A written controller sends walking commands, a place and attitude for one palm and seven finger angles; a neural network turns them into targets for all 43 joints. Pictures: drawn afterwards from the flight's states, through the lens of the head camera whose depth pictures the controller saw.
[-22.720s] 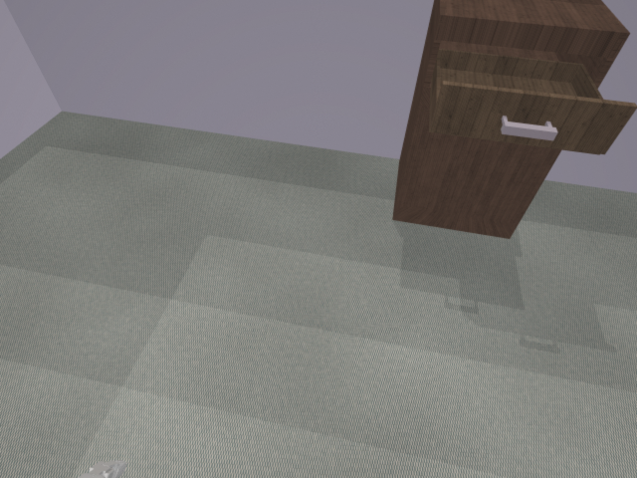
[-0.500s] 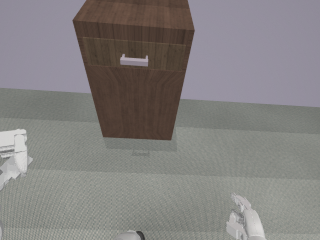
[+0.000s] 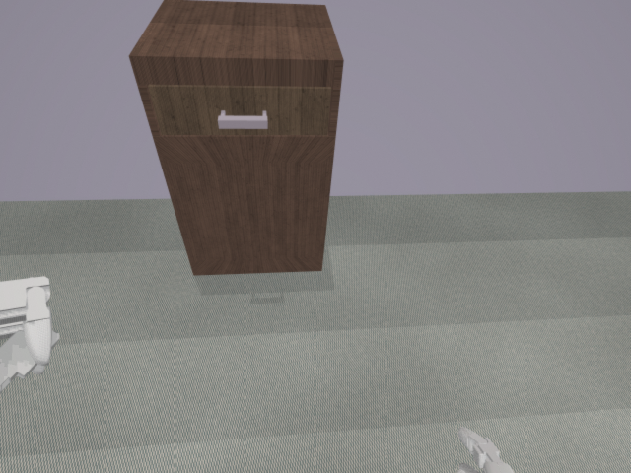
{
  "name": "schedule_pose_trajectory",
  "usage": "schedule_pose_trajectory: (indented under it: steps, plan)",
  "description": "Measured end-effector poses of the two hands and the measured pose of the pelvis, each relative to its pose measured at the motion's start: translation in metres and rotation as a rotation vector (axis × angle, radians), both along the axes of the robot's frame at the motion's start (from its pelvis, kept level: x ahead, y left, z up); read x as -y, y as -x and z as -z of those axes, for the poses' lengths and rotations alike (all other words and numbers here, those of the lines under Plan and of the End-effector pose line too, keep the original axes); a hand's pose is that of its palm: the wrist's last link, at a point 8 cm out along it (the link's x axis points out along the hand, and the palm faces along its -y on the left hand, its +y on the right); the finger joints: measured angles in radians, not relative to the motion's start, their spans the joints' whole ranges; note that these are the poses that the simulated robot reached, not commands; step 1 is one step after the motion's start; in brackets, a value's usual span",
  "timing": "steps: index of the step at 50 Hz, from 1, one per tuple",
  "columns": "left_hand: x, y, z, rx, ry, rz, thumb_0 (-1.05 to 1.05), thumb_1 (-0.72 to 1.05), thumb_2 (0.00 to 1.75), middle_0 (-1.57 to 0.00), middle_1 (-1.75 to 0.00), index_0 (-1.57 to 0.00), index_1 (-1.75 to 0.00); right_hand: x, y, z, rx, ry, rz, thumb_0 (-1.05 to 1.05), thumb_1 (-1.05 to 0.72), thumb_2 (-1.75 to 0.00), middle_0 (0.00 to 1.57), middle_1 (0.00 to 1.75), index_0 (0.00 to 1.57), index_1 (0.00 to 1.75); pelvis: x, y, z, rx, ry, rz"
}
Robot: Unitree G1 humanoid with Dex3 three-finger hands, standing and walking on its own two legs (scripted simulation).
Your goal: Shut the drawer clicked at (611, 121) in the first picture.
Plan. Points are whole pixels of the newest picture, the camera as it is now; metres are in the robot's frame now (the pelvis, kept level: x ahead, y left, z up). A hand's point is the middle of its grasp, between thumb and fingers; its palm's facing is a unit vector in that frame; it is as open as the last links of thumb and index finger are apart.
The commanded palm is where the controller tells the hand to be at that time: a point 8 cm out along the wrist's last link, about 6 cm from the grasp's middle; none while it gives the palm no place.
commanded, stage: stop stepping back and stand still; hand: left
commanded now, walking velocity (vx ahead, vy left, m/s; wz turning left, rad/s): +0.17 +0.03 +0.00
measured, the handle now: (243, 118) +0.97 +0.17 -0.05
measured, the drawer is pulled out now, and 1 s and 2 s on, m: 0.00 0.00 0.00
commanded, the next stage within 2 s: let the arm hang, fingers relaxed in 0.90 s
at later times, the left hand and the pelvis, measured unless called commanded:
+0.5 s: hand (41, 338) +0.20 +0.24 +0.18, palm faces +0.41 -0.76 -0.50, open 3.2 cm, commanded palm +0.13 +0.28 +0.19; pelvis +0.02 -0.01 +0.00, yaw +3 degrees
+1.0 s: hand (41, 326) +0.22 +0.25 +0.16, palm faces +0.33 -0.80 -0.50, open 3.2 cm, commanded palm none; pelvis +0.04 +0.01 +0.01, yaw +2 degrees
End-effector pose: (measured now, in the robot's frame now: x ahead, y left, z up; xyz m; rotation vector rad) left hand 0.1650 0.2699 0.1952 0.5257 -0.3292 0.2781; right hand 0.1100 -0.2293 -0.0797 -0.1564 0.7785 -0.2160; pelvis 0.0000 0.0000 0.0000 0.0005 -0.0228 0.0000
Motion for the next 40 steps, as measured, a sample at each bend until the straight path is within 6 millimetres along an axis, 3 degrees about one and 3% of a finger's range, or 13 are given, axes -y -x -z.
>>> schedule_pose_trajectory:
  steps: [5,11,16,24,32,40]
  plan:
    - [0.014,0.031,-0.012,-0.018,-0.116,-0.02,0.01,0.89,0.9,-1.41,-1.6,-1.4,-1.6,0.003,0.001,0.02,-0.059,-0.029,-0.062,0.01,-0.9,-0.9,0.2,0.3,0.2,0.3,0.013,0.009,0.008,-0.012,-0.008,-0.024]
    - [-0.005,0.042,-0.001,-0.07,-0.009,-0.176,0.01,0.89,0.9,-1.41,-1.6,-1.41,-1.6,0.014,-0.011,0.015,-0.088,0.0,-0.073,0.02,-0.91,-0.9,0.2,0.3,0.2,0.3,0.009,0.004,-0.007,-0.012,-0.031,-0.032]
    - [-0.009,0.031,0.009,-0.049,0.041,-0.171,0.01,0.89,0.9,-1.41,-1.6,-1.41,-1.6,0.018,-0.04,0.0,0.007,0.075,-0.097,0.02,-0.91,-0.9,0.2,0.3,0.2,0.3,0.001,-0.004,-0.002,-0.011,-0.009,-0.049]
    - [-0.003,0.006,-0.003,-0.049,-0.049,-0.127,0.01,0.89,0.9,-1.41,-1.6,-1.4,-1.6,0.0,-0.081,-0.006,0.089,0.001,-0.13,0.01,-0.91,-0.9,0.2,0.3,0.2,0.3,0.008,-0.016,-0.001,-0.021,-0.007,-0.061]
    - [-0.007,-0.012,0.01,-0.143,-0.005,-0.129,0.01,0.89,0.9,-1.41,-1.6,-1.4,-1.6,-0.011,-0.095,0.001,-0.004,-0.02,-0.134,0.01,-0.91,-0.9,0.2,0.3,0.2,0.3,0.002,-0.039,-0.006,-0.031,-0.007,-0.043]
    - [-0.013,-0.029,0.007,-0.145,-0.014,-0.096,0.01,0.89,0.9,-1.41,-1.6,-1.4,-1.6,-0.014,-0.103,-0.007,0.005,-0.007,-0.121,0.01,-0.91,-0.9,0.2,0.3,0.2,0.3,-0.004,-0.043,-0.009,-0.038,0.0,-0.035]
